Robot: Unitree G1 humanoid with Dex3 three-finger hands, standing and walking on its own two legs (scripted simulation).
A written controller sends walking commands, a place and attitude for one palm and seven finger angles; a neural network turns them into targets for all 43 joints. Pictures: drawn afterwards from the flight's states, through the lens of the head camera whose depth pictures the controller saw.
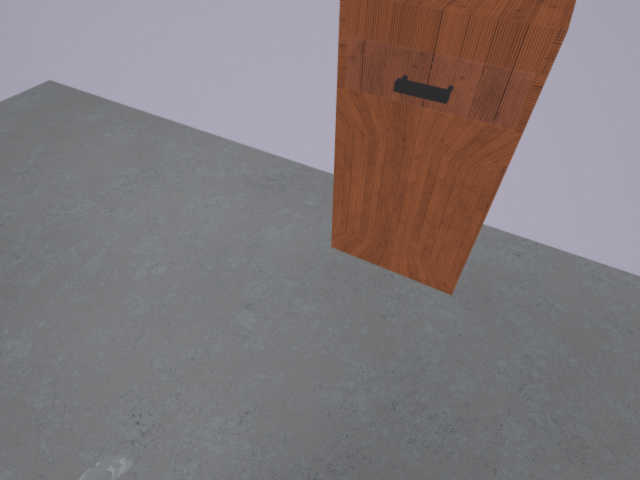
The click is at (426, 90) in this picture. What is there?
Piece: drawer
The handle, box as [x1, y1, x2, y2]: [393, 75, 453, 103]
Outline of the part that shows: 394,82 394,91 444,103 447,101 449,93 453,86 450,85 447,89 426,85 409,81 406,79 407,76 405,75 400,79 398,78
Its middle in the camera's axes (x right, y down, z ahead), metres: +0.26 -0.39 +0.99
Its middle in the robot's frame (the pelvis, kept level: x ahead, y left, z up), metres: +1.01 -0.22 +0.02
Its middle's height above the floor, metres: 0.79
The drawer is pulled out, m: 0.00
